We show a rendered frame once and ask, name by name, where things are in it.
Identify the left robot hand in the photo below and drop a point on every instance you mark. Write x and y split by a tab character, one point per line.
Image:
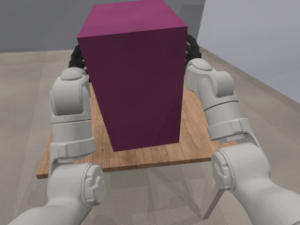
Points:
77	60

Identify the right robot hand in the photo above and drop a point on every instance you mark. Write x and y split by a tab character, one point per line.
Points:
193	50

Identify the left robot forearm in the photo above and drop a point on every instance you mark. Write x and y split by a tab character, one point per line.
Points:
70	109

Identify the right robot forearm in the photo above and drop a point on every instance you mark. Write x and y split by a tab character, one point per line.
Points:
215	89

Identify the table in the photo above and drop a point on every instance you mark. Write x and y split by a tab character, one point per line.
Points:
194	146

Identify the left robot upper arm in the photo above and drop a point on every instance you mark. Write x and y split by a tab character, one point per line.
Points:
73	190

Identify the right robot upper arm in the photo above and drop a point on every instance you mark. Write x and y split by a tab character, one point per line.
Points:
243	170

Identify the carton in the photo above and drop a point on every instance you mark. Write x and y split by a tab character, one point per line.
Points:
135	56

